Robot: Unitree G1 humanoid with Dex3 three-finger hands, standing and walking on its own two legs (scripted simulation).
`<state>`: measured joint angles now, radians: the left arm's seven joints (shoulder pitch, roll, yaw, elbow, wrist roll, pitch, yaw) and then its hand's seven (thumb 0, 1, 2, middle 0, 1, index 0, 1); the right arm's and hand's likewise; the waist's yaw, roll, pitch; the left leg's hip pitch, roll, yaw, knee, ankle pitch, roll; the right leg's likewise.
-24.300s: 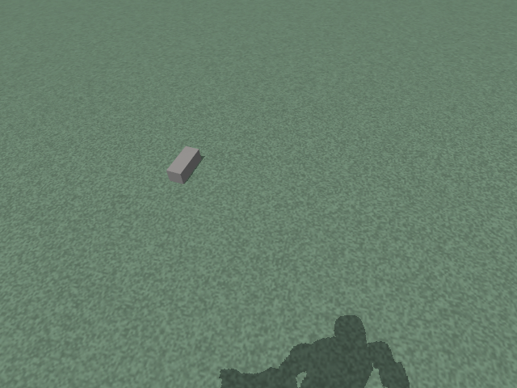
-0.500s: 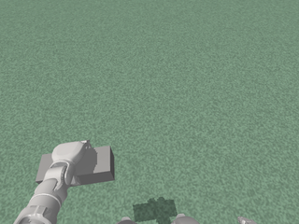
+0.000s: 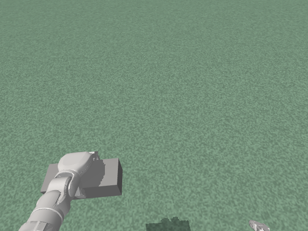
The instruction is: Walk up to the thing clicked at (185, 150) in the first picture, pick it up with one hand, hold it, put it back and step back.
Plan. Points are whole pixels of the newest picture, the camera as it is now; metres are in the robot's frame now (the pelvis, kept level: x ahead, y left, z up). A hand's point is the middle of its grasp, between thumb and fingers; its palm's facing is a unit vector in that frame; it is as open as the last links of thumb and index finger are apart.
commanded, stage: hold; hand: left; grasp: from above
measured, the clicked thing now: (85, 179) +0.31 +0.23 -0.10
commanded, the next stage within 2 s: crouch in 1.56 s
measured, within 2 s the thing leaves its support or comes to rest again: neither
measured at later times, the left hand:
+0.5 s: hand (80, 183) +0.28 +0.22 -0.04, palm faces -0.47 -0.03 -0.88, open 11.4 cm
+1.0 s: hand (79, 186) +0.26 +0.21 -0.02, palm faces -0.47 -0.04 -0.88, open 11.4 cm
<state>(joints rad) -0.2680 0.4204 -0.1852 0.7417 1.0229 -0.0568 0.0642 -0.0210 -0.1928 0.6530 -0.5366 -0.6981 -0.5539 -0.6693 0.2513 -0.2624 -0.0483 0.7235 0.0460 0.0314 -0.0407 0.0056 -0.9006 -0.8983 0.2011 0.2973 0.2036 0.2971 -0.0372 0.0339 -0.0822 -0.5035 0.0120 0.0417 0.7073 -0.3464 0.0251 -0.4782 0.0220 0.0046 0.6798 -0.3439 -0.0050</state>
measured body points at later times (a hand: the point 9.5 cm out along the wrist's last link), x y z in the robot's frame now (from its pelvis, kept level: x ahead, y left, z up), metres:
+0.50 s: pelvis -0.01 +0.00 +0.01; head +0.01 -0.02 +0.46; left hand +0.30 +0.22 +0.01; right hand +0.11 -0.27 -0.11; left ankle +0.00 +0.10 -0.72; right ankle +0.00 -0.12 -0.72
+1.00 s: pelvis -0.02 -0.01 +0.02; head -0.01 -0.03 +0.47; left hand +0.28 +0.21 +0.03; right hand +0.12 -0.26 -0.10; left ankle +0.00 +0.10 -0.72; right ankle +0.00 -0.12 -0.72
